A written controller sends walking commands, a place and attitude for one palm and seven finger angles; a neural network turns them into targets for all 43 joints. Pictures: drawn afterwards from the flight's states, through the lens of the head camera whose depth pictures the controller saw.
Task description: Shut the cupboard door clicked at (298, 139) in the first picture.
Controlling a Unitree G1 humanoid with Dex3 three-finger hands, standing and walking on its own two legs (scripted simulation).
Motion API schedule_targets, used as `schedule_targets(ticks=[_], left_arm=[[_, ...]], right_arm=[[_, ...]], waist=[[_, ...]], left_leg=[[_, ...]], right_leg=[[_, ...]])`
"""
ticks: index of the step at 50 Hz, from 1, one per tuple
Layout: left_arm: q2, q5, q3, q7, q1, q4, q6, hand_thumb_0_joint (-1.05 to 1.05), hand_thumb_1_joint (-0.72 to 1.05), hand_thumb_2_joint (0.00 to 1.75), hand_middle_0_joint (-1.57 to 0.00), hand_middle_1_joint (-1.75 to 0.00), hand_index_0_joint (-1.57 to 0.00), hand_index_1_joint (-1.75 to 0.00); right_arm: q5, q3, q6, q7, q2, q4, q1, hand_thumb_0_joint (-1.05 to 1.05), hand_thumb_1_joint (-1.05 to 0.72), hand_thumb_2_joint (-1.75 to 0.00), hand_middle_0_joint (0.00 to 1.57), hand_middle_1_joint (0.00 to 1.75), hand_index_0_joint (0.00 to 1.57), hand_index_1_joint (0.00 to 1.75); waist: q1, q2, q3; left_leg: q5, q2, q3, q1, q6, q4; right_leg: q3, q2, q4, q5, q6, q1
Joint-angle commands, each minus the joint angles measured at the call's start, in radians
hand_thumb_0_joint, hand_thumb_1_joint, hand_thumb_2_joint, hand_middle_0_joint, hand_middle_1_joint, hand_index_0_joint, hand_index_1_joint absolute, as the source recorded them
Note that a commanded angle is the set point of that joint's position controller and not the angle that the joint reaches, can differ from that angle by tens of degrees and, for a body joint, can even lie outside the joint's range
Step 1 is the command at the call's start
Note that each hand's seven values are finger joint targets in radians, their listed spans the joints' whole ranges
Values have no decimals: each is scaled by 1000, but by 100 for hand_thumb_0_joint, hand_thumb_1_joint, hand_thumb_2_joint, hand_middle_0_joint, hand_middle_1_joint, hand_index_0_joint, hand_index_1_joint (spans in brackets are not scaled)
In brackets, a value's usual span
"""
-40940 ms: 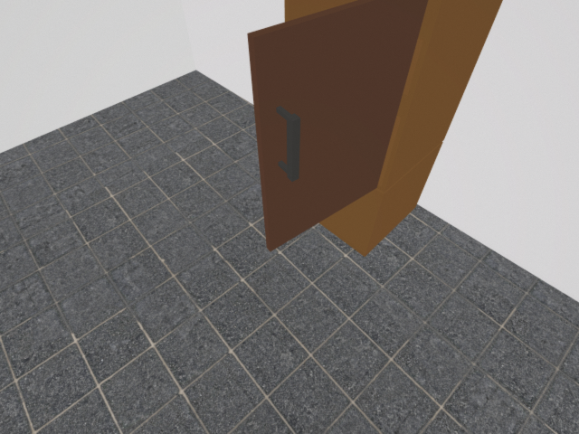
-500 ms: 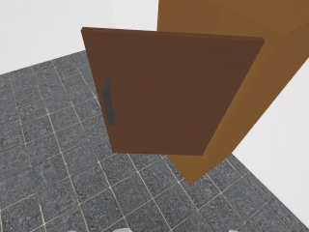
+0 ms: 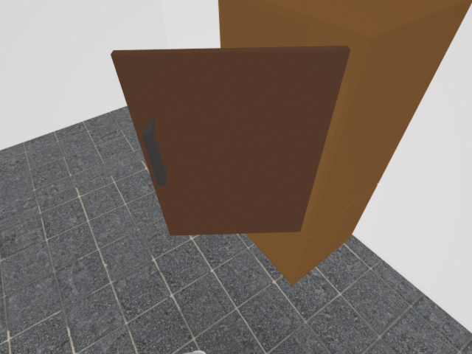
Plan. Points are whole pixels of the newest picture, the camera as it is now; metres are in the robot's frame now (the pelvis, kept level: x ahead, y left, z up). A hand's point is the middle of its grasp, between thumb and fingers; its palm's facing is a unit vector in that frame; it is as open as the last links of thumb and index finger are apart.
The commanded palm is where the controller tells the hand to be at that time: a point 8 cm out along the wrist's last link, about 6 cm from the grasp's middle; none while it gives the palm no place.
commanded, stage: come to a stop and stand still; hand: left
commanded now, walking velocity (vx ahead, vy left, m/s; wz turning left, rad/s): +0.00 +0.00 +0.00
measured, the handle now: (157, 153) +0.51 +0.20 +0.05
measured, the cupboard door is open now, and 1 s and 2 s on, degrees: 55 55 55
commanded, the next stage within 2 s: look again from close up in 0.78 s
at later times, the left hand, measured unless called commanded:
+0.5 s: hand out of the picture -0.03 +0.21 -0.16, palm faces +0.08 -0.97 -0.24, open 7.4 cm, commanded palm none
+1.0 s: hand out of the picture -0.04 +0.19 -0.15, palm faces +0.04 -0.98 -0.22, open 7.4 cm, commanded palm none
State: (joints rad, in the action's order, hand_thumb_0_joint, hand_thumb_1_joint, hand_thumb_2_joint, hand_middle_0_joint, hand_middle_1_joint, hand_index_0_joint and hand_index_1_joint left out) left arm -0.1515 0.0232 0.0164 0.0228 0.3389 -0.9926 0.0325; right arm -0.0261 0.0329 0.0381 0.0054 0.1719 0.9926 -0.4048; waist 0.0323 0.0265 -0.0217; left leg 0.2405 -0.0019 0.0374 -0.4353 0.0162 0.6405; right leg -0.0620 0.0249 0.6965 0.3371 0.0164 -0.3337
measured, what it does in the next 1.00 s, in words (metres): steps on the spot: left foot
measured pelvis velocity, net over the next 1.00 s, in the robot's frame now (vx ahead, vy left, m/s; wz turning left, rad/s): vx -0.06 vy -0.01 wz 0.04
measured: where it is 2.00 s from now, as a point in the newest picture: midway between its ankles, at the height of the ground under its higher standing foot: outside the picture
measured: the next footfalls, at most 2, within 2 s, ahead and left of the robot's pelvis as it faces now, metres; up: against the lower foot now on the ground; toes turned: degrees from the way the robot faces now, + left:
left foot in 0.34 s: +0.04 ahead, +0.10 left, +0.00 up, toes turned +1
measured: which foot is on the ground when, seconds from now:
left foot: down 0.00-0.20, up 0.22-0.32, down 0.34-1.00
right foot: down 0.00-1.00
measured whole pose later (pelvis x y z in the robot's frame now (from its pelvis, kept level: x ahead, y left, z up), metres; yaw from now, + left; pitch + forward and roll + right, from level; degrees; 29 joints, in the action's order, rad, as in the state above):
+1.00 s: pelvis -0.06 -0.01 +0.02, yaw +2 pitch -2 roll +0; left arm -0.21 0.02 0.01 0.00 0.24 -1.09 0.00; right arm -0.02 0.01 0.00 0.01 0.20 1.10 -0.29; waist 0.01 0.00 -0.04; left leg 0.14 -0.03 -0.02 -0.28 0.01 0.44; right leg -0.02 0.00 0.49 0.21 -0.01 -0.28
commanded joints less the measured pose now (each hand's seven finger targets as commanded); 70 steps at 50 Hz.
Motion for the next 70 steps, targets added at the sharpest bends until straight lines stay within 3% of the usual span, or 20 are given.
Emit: schedule_targets(ticks=[1,3,7,8,10,11,13,14,16,17,18,19,21,23,25,28,36,57,62,70], left_arm=[[-142,-4,37,8,6,51,-21,0,90,90,-20,-30,-20,-30],[-116,1,34,2,104,3,-23,0,90,90,-20,-30,-20,-30],[-88,8,35,-6,216,-49,-26,0,90,90,-20,-30,-20,-30],[-106,11,34,-4,215,-46,-31,0,90,90,-20,-30,-20,-30],[-199,12,49,1,43,9,-39,0,90,90,-20,-30,-20,-30],[-235,12,63,5,-87,52,-37,0,90,90,-20,-30,-20,-30],[-268,19,72,10,-246,92,-47,0,90,90,-20,-30,-20,-30],[-253,21,66,12,-224,80,-46,0,90,90,-20,-30,-20,-30],[-207,6,50,7,-75,34,-33,0,90,90,-20,-30,-20,-30],[-171,-6,45,2,-32,27,-34,0,90,90,-20,-30,-20,-30],[-165,-6,46,-6,-21,34,-43,0,90,90,-20,-30,-20,-30],[-172,1,44,-1,-30,6,-31,0,90,90,-20,-30,-20,-30],[-165,8,38,-9,1,-24,-23,0,90,90,-20,-30,-20,-30],[-146,6,26,-14,30,-38,-33,0,90,90,-20,-30,-20,-30],[-189,4,17,-13,-3,-27,-51,0,90,90,-20,-30,-20,-30],[-231,-1,23,-14,-98,-1,-49,0,90,90,-20,-30,-20,-30],[-214,-5,24,-18,-90,-22,-52,0,90,90,-20,-30,-20,-30],[-194,-5,17,-11,-80,-68,-56,0,90,90,-20,-30,-20,-30],[-200,-6,16,-9,-78,-70,-61,0,90,90,-20,-30,-20,-30],[-200,-9,10,-4,-91,-81,-75,0,90,90,-20,-30,-20,-30]], right_arm=[[-8,30,-40,10,142,-55,5,0,-90,-90,20,30,20,30],[-1,40,-48,14,184,-61,102,0,-90,-90,20,30,20,30],[-2,47,-36,10,183,-65,200,0,-90,-90,20,30,20,30],[0,44,-28,8,157,-66,198,0,-90,-90,20,30,20,30],[5,46,-6,4,103,-66,149,0,-90,-90,20,30,20,30],[2,61,2,5,133,-44,103,0,-90,-90,20,30,20,30],[10,69,-18,3,151,-13,-4,0,-90,-90,20,30,20,30],[14,52,-36,0,121,-11,-21,0,-90,-90,20,30,20,30],[7,29,-57,9,127,-26,41,0,-90,-90,20,30,20,30],[-2,35,-69,18,180,-46,72,0,-90,-90,20,30,20,30],[-2,39,-73,27,221,-81,122,0,-90,-90,20,30,20,30],[-1,32,-81,25,220,-77,199,0,-90,-90,20,30,20,30],[0,30,-70,23,216,-91,264,0,-90,-90,20,30,20,30],[2,23,-65,20,197,-85,267,0,-90,-90,20,30,20,30],[6,16,-60,13,177,-70,226,0,-90,-90,20,30,20,30],[2,17,-46,5,165,-31,135,0,-90,-90,20,30,20,30],[1,11,-65,9,185,7,154,0,-90,-90,20,30,20,30],[3,1,-63,12,160,69,112,0,-90,-90,20,30,20,30],[5,2,-66,12,165,66,122,0,-90,-90,20,30,20,30],[11,-9,-82,19,164,74,153,0,-90,-90,20,30,20,30]], waist=[[-17,96,-81],[-74,147,-50],[-110,76,-17],[-105,-34,-33],[-20,-280,-70],[23,-259,-58],[97,-207,-47],[85,-201,-72],[3,-40,-91],[-15,114,-92],[-43,130,-90],[-67,250,-52],[-92,115,-54],[-105,3,-66],[-63,-25,-67],[-8,-119,-47],[-43,-12,-27],[-32,-23,-47],[-28,-24,-39],[-34,-46,27]], left_leg=[[443,126,-258,5,39,-358],[488,181,-321,-114,81,-455],[450,117,-189,-157,53,-377],[406,51,-131,-119,23,-271],[132,-37,-32,101,-25,163],[90,-41,-53,197,-20,329],[115,-23,-45,299,-9,306],[133,-11,-31,290,-1,87],[130,6,-62,293,6,-273],[177,133,-241,236,51,-387],[115,228,-328,117,112,-428],[217,238,-375,56,132,-468],[297,210,-313,-54,141,-444],[307,159,-246,-87,110,-392],[256,56,-183,23,48,-304],[207,33,-147,183,28,-240],[246,73,-199,67,26,-354],[201,72,-179,122,15,-352],[154,72,-170,150,14,-342],[-136,89,-141,243,12,-303]], right_leg=[[25,-40,-109,265,-54,-127],[83,-59,26,126,-57,56],[52,-49,-78,126,-71,157],[-49,-9,-215,237,-88,85],[-372,215,-551,575,-167,-282],[-365,236,-574,500,-183,-394],[-203,174,-485,337,-160,-419],[-153,147,-404,285,-130,-346],[-89,59,-198,234,-86,-228],[-39,-8,-79,139,-56,-190],[34,-23,-16,88,-37,-98],[37,0,25,80,-35,-32],[32,-2,42,-16,-44,88],[15,2,-114,-49,-45,168],[-133,72,-342,112,-74,75],[-135,82,-420,312,-77,-103],[-66,50,-326,137,-61,61],[-69,62,-368,150,-60,25],[-75,66,-376,115,-60,27],[-52,75,-342,-170,-57,121]])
